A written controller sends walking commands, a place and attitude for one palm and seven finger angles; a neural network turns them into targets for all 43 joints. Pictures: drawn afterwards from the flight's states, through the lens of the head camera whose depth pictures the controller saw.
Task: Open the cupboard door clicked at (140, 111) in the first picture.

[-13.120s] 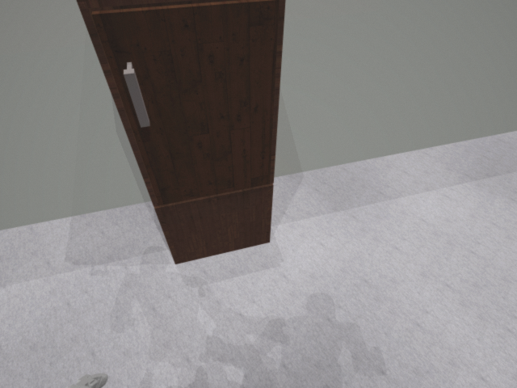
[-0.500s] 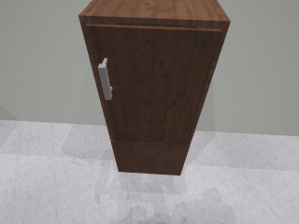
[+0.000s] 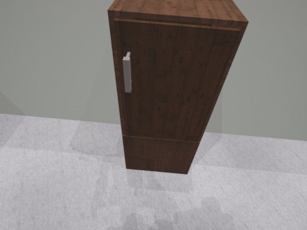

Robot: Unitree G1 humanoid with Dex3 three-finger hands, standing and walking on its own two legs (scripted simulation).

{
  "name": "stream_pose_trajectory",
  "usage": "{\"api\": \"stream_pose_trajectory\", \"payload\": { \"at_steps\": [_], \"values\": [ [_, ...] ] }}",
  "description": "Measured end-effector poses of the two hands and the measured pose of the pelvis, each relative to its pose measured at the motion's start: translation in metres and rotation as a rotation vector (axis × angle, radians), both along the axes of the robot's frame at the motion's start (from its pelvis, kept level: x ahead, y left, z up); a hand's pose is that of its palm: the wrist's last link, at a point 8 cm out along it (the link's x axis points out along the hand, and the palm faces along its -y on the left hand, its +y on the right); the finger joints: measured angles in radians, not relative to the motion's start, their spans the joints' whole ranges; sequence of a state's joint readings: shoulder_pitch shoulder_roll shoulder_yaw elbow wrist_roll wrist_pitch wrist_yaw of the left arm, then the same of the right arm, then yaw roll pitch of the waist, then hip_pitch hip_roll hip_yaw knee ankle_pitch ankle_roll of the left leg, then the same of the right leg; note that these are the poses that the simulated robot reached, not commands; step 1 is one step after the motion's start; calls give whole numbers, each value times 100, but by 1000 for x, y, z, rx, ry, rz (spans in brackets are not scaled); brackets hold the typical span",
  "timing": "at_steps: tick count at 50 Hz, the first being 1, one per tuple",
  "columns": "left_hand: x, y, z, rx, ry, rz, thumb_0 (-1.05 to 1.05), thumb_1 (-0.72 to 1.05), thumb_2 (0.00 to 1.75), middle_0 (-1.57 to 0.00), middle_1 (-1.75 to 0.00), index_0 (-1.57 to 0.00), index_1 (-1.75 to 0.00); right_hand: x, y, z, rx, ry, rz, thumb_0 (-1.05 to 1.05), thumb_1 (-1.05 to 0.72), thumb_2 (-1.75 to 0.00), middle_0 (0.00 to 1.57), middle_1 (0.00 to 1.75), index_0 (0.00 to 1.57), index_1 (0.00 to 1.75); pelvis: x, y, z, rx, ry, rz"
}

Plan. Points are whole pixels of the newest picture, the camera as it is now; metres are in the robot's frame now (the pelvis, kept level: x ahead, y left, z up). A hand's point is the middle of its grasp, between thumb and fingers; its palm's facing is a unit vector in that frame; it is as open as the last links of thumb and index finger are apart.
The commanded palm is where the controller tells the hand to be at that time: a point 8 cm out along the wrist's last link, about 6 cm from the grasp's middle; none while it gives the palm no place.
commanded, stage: come to a stop and stand still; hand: left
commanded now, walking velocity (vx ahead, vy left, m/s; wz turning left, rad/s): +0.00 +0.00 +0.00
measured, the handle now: (128, 72) +0.61 +0.14 +0.09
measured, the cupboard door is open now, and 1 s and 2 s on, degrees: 0 0 0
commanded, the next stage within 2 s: look again from close up in 1.92 s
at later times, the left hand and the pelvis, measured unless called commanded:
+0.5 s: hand out of the picture +0.02 +0.22 -0.17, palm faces -0.01 -0.99 -0.15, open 7.3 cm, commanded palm none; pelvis -0.04 +0.05 +0.01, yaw -2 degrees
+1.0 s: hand out of the picture +0.01 +0.18 -0.16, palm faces -0.01 -0.98 -0.19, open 7.1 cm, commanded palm none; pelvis -0.06 +0.01 +0.01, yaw -1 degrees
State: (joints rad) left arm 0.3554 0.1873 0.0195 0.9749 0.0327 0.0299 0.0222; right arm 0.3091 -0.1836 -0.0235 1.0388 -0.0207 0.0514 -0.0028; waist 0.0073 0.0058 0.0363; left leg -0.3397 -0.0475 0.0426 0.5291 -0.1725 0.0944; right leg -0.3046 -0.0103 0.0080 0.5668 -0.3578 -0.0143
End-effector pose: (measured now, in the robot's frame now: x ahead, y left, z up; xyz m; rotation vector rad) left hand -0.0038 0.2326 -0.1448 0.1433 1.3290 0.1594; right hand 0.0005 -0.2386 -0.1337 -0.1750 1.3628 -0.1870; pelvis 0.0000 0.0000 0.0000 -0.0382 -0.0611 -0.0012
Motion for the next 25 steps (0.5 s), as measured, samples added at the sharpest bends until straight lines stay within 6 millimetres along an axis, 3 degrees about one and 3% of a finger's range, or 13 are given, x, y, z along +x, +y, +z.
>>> {"api": "stream_pose_trajectory", "payload": {
  "at_steps": [5,8,13,18,25],
  "values": [
    [-53,-5,-1,-16,85,58,0,91,89,-20,-30,-20,-30,16,10,1,15,-47,24,1,-90,-90,20,30,20,30,-12,5,1,4,9,16],
    [-67,-2,-10,-36,134,65,0,91,89,-20,-30,-20,-30,19,16,6,-2,-104,4,1,-90,-90,20,30,20,30,-18,13,-1,12,22,10],
    [-45,14,-33,-62,71,25,1,91,89,-20,-30,-20,-30,-11,34,-1,-38,-115,-24,1,-90,-90,20,30,20,30,-33,31,-16,23,22,-11],
    [-11,27,-17,-60,-39,-1,1,92,89,-20,-30,-20,-30,-48,67,3,-7,-31,-31,1,-91,-90,20,29,20,30,-37,43,-3,23,12,-19],
    [19,43,4,-47,-82,-62,1,93,89,-20,-30,-20,-30,-80,98,11,39,22,-78,1,-90,-90,20,30,20,30,-39,52,12,3,47,-27]
  ]
}}
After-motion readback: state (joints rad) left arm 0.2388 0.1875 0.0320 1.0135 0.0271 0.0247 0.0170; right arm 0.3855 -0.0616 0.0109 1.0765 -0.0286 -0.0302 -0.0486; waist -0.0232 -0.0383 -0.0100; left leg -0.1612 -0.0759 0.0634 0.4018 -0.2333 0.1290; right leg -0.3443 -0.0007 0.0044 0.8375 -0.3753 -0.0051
